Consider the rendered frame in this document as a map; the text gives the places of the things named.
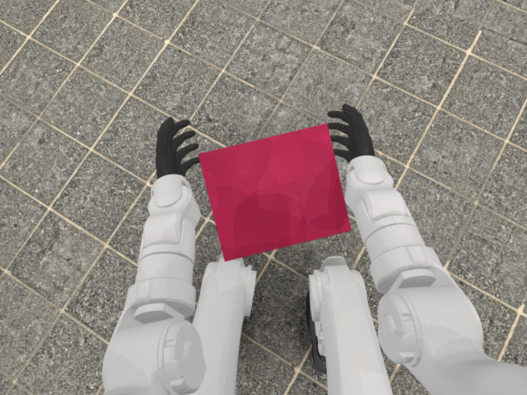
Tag robot right forearm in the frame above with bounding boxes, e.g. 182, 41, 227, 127
344, 156, 483, 335

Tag robot shin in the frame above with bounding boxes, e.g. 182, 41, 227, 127
315, 256, 367, 356
200, 252, 245, 292

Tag left robot shin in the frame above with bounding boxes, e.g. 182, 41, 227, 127
200, 252, 245, 292

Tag right robot upper arm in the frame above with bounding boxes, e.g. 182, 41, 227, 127
377, 285, 527, 395

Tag robot left forearm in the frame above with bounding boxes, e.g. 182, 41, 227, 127
102, 174, 201, 385

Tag carton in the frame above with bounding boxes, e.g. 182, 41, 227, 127
198, 123, 352, 262

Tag robot left hand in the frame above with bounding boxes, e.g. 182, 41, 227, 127
156, 117, 200, 179

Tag left robot upper arm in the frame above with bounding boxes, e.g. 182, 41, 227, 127
103, 318, 206, 395

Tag right robot shin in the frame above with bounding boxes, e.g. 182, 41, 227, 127
315, 256, 367, 356

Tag robot right hand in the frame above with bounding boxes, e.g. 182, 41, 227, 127
327, 104, 375, 163

